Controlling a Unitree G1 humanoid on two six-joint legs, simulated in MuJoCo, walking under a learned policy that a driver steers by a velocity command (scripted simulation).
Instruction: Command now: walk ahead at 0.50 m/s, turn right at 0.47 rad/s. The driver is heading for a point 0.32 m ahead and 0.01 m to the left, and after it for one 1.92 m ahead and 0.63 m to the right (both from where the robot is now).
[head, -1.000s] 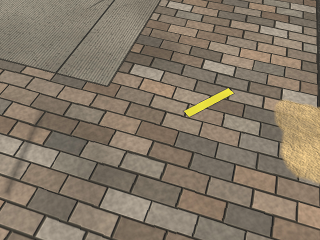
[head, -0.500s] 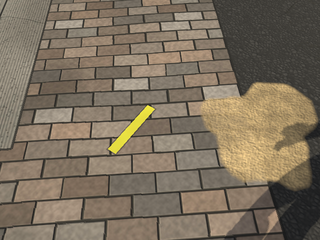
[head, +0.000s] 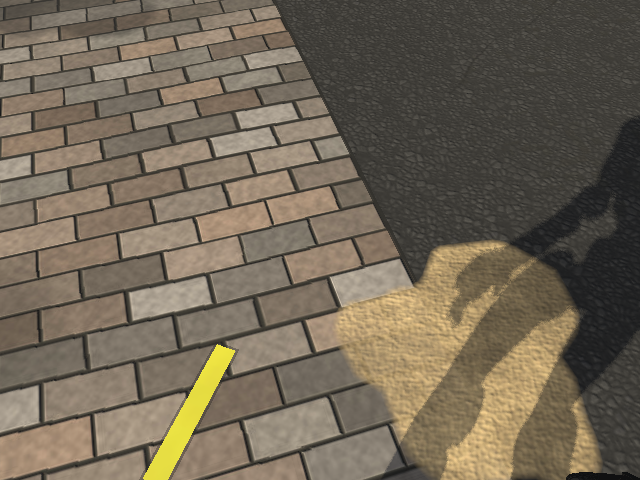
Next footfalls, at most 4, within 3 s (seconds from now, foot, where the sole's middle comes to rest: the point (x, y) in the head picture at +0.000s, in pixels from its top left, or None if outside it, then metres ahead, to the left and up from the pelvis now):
0.36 right None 0.35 -0.15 -0.76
0.68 left None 0.33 0.10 -0.76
2.34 right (427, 379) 0.70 -0.18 -0.76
2.90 left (329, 261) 1.02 0.05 -0.76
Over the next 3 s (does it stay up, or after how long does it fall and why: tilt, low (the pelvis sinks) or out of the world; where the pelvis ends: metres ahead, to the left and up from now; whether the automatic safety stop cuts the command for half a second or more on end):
stays up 0.90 -0.04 0.00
